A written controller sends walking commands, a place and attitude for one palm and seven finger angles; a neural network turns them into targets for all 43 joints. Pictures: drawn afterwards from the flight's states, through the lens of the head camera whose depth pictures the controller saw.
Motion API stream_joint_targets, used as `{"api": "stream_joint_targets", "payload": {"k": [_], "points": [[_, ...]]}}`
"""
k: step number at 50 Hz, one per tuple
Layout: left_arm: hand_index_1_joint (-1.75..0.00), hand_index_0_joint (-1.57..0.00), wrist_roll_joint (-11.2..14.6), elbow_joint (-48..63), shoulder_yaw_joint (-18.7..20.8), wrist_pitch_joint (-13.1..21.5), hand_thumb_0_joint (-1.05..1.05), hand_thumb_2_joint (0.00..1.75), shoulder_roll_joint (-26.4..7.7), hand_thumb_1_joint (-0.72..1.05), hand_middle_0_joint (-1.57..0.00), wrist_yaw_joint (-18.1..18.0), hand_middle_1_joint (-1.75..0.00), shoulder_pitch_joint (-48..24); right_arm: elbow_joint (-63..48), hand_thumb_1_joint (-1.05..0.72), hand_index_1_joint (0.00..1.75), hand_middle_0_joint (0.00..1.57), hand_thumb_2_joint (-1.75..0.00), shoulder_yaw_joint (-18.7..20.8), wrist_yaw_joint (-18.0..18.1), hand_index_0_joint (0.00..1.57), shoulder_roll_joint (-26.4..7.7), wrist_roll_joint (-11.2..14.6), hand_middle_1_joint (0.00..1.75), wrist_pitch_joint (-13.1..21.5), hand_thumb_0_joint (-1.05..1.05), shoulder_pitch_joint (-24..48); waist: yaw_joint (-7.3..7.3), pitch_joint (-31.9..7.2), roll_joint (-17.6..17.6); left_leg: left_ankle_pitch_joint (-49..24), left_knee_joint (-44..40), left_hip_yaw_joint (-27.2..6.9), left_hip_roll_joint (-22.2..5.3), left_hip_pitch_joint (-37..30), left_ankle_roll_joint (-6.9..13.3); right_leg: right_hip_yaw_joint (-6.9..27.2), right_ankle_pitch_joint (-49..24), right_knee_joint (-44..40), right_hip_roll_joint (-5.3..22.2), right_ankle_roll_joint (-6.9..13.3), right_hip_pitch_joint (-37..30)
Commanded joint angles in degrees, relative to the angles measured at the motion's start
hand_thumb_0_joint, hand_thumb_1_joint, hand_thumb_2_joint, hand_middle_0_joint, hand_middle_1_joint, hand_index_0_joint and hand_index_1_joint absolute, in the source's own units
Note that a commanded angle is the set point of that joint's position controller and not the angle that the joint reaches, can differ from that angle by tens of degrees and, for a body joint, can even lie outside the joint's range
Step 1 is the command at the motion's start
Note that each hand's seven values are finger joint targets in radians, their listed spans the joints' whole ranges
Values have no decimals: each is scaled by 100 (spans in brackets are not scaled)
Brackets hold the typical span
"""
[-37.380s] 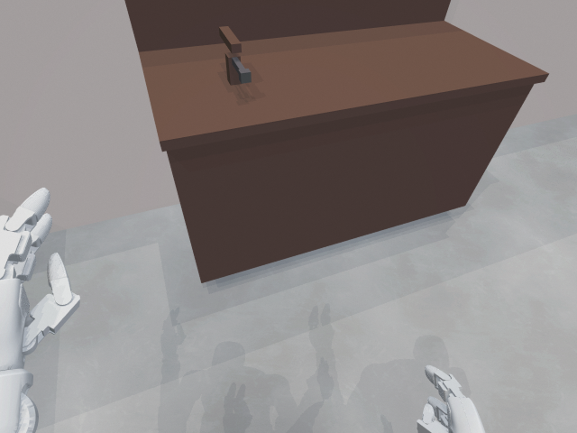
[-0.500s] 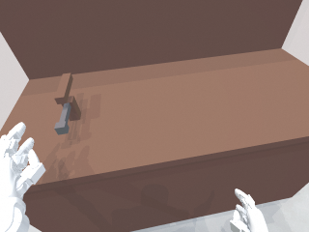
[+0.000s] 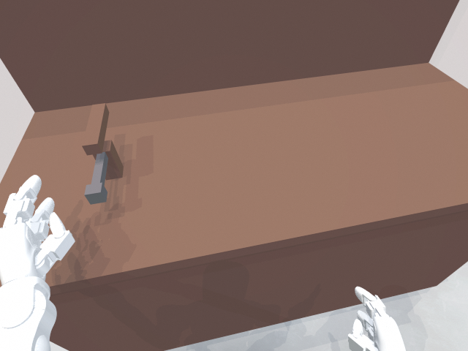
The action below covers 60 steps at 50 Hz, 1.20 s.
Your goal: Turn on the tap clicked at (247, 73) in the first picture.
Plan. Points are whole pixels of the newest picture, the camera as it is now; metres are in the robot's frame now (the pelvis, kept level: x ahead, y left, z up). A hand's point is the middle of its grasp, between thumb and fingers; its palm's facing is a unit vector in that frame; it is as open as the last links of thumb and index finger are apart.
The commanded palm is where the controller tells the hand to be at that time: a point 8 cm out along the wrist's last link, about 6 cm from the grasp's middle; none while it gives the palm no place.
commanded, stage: reach beside the lever's end, fingers flat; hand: left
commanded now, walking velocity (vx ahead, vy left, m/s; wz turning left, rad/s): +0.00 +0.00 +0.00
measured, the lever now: (96, 193) +0.35 +0.29 +0.08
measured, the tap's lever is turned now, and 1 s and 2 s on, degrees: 0 0 1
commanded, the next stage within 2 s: push the lever round in 1.32 s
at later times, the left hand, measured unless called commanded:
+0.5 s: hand (70, 225) +0.27 +0.29 +0.10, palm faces +0.52 -0.85 -0.09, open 7.7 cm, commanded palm +0.23 +0.33 +0.09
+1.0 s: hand (74, 212) +0.31 +0.32 +0.08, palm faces +0.51 -0.85 -0.10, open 7.8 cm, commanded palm +0.27 +0.35 +0.07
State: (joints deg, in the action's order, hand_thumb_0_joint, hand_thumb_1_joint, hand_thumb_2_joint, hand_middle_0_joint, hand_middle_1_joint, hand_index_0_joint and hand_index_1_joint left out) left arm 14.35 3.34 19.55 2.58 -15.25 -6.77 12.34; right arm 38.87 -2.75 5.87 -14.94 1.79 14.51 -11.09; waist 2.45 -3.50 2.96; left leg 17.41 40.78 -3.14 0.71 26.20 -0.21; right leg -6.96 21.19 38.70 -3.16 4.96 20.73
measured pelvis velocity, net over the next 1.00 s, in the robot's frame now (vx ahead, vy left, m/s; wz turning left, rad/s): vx -0.01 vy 0.01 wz -0.01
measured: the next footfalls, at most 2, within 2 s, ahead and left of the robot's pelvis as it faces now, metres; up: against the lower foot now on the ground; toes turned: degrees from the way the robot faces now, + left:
none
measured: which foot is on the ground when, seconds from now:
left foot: down 0.00-1.00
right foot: down 0.00-1.00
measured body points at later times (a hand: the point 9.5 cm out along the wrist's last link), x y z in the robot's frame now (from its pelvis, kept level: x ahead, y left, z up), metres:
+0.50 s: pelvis +0.00 +0.02 +0.00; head +0.01 +0.01 +0.45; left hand +0.24 +0.34 +0.10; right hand +0.18 -0.21 -0.08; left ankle +0.04 +0.12 -0.72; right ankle -0.01 -0.06 -0.72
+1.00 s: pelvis -0.01 +0.01 -0.01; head +0.02 +0.01 +0.44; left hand +0.28 +0.36 +0.09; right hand +0.13 -0.25 -0.11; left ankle +0.04 +0.12 -0.72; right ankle -0.01 -0.06 -0.72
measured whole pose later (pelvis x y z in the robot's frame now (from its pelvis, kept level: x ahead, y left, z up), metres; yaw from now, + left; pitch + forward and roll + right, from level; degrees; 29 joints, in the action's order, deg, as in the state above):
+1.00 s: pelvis -0.01 +0.01 -0.01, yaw -1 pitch +6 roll -2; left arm 11.3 -23.5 23.9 11.6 -19.5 -4.8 -6.7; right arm 39.9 -1.8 4.5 -16.0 1.1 7.4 -13.1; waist 0.2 -3.9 2.5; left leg 18.0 44.9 -3.1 0.4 33.3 0.5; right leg -7.1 21.2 41.8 -3.4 4.5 27.4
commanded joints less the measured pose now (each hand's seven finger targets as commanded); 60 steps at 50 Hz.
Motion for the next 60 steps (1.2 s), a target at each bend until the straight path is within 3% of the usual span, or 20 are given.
{"api": "stream_joint_targets", "payload": {"k": [1,5,11,12,18,21,24,27,31,33,36,39,43,46,47,50,51,52,56,60], "points": [[-24,-18,-129,1309,258,524,0,90,-1084,90,-18,-91,-24,-1291,-883,-90,30,20,-90,220,57,20,-669,18,30,326,0,734,-71,-790,165,-568,-516,-195,38,-779,212,502,-1079,-763,345,-343,145],[-23,-18,-205,1085,120,520,0,90,-948,90,-18,-166,-23,-1259,-922,-90,30,20,-90,233,5,20,-700,-32,30,240,0,652,-58,-949,-67,-683,-546,-243,32,-777,179,427,-1171,-673,308,-329,95],[-21,-17,-340,1055,432,473,0,90,-1177,90,-17,-366,-21,-1002,-985,-90,30,20,-90,261,-72,20,-673,-59,30,13,0,665,75,-1071,94,-1039,-540,-228,7,-804,111,395,-1438,-587,281,-284,-57],[-21,-17,-348,1136,219,493,0,90,-966,90,-17,-383,-21,-1188,-1011,-90,30,20,-90,242,-88,20,-646,-73,30,-20,0,673,1,-1040,132,-1054,-513,-209,18,-837,110,381,-1460,-570,282,-296,9],[-19,-16,-345,793,271,667,0,90,-1023,90,-16,-375,-19,-1574,-945,-90,30,20,-90,248,-90,20,-669,-81,30,-142,0,669,-111,-766,32,-746,-492,-249,-7,-661,121,381,-1141,-609,232,-281,226],[-19,-16,-399,747,125,792,0,90,-1040,90,-16,-296,-19,-2033,-884,-90,30,20,-90,224,-62,20,-665,-65,30,-121,0,727,-186,-743,367,-482,-510,-309,6,-699,125,419,-887,-594,236,-263,398],[-18,-16,-402,490,-33,880,0,90,-950,90,-16,-229,-18,-2330,-827,-90,30,20,-90,251,-44,20,-713,-79,30,-100,0,670,-245,-925,266,-370,-476,-333,16,-726,130,430,-829,-570,229,-269,446],[-17,-16,-413,193,164,878,0,90,-1128,90,-16,-229,-17,-2401,-781,-90,30,20,-90,276,-30,20,-729,-73,30,-136,0,603,-195,-1173,188,-442,-471,-350,31,-734,113,430,-894,-522,221,-269,353],[-16,-15,-377,-403,718,810,0,90,-1656,90,-15,-252,-16,-2411,-753,-90,30,20,-90,294,-20,20,-771,-68,30,-278,0,529,-94,-1164,-51,-472,-420,-272,61,-441,161,479,-994,-571,230,-297,168],[-16,-15,-337,-541,811,847,0,90,-1685,90,-15,-246,-16,-2421,-796,-90,30,20,-90,302,-34,20,-745,-71,30,-344,0,502,-75,-1187,-80,-574,-369,-213,72,-373,175,507,-1157,-571,236,-307,83],[-15,-15,-395,-539,844,968,0,90,-1761,90,-15,-216,-15,-2575,-804,-90,30,20,-90,299,-65,20,-738,-78,30,-380,0,463,-77,-1200,344,-655,-309,-179,71,-398,191,533,-1225,-536,234,-293,147],[-15,-15,-359,-856,690,1116,0,90,-1694,90,-15,-98,-15,-2925,-763,-90,30,20,-90,301,-76,20,-781,-71,30,-400,0,387,-246,-1038,105,-514,-225,-172,52,-241,237,571,-1158,-550,223,-316,313],[-15,-15,-304,-1206,687,1263,0,90,-1770,90,-15,105,-15,-3293,-689,-90,30,20,-90,336,-50,20,-840,-42,30,-410,0,274,-318,-1106,85,-400,-147,-166,63,-164,268,639,-1080,-529,229,-326,411],[-15,-15,-306,-1386,833,1326,0,90,-1975,90,-15,210,-15,-3378,-655,-90,30,20,-90,358,-40,20,-863,-19,30,-425,0,219,-273,-1186,215,-424,-115,-162,70,-127,276,670,-1098,-497,242,-318,403],[-15,-15,-305,-1373,709,1343,0,90,-1853,90,-15,228,-15,-3364,-679,-90,30,20,-90,361,-48,20,-850,-30,30,-431,0,203,-258,-1313,297,-399,-113,-152,82,-161,270,677,-1070,-480,251,-324,371],[-15,-15,-266,-1524,857,1374,0,90,-2015,90,-15,235,-15,-3418,-693,-90,30,20,-90,378,-55,20,-876,-38,30,-457,0,160,-252,-1393,139,-401,-46,-150,74,-40,283,749,-1098,-480,266,-346,323],[-15,-15,-305,-1503,1160,1405,0,90,-2323,90,-15,175,-15,-3388,-660,-90,30,20,-90,388,-45,20,-884,-40,30,-486,0,136,-203,-1449,115,-474,-40,-159,61,-34,293,725,-1164,-449,252,-340,256],[-15,-15,-290,-1516,969,1407,0,90,-2101,90,-15,178,-15,-3380,-714,-90,30,20,-90,378,-56,20,-867,-47,30,-500,0,146,-228,-1507,118,-445,-40,-125,89,-17,297,740,-1155,-446,266,-364,229],[-15,-15,-338,-1572,1161,1459,0,90,-2302,90,-15,121,-15,-3382,-712,-90,30,20,-90,376,-76,20,-868,-56,30,-543,0,118,-182,-1468,309,-504,-26,-137,56,6,287,753,-1210,-402,257,-336,245],[-15,-15,-294,-1641,1029,1416,0,90,-2150,90,-15,195,-15,-3301,-769,-90,30,20,-90,387,-89,20,-884,-55,30,-578,0,73,-240,-1441,226,-528,-10,-118,40,31,288,763,-1268,-413,260,-344,253]]}}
